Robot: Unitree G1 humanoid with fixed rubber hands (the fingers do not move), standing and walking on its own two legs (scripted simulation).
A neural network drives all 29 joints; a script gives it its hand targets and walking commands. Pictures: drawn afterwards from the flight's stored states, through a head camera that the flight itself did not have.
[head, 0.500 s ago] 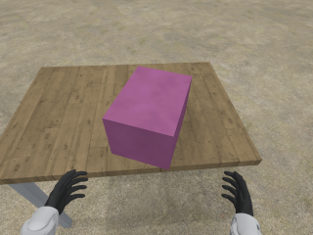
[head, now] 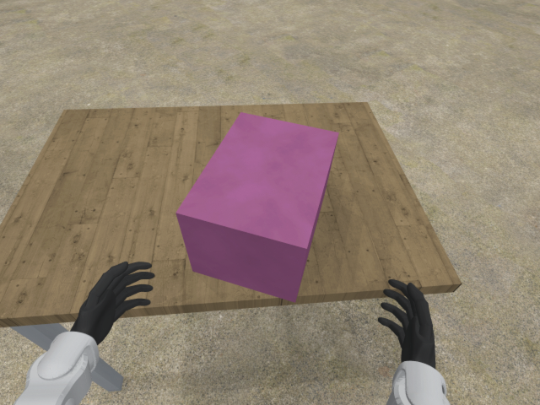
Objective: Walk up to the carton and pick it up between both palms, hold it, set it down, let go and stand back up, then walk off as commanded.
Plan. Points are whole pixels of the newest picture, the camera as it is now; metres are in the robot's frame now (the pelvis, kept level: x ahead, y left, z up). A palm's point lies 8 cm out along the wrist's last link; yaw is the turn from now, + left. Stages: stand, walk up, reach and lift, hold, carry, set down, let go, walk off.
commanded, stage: reach and lift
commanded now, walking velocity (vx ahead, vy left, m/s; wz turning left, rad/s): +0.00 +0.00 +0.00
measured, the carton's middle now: (266, 201) +0.46 +0.02 +0.00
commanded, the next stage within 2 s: none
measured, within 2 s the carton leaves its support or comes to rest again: neither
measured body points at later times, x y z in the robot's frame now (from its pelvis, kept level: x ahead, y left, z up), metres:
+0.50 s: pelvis +0.03 +0.01 +0.00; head +0.05 +0.03 +0.45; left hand +0.31 +0.24 +0.05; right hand +0.26 -0.17 +0.06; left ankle +0.01 +0.09 -0.74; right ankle +0.02 -0.15 -0.74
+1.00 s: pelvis +0.01 +0.01 +0.00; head +0.03 +0.03 +0.45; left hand +0.37 +0.24 +0.11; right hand +0.33 -0.18 +0.09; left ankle +0.01 +0.09 -0.74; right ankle +0.02 -0.15 -0.74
